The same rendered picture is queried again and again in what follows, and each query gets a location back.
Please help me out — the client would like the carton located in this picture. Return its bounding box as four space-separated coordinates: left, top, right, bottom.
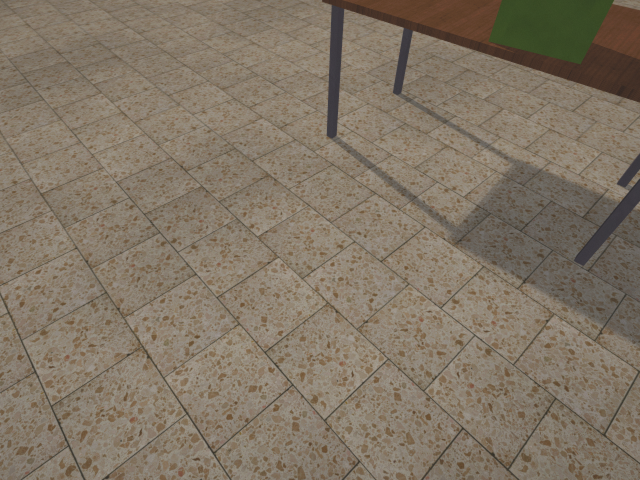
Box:
489 0 614 64

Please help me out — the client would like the table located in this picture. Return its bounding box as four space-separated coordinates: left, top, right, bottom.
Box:
322 0 640 266

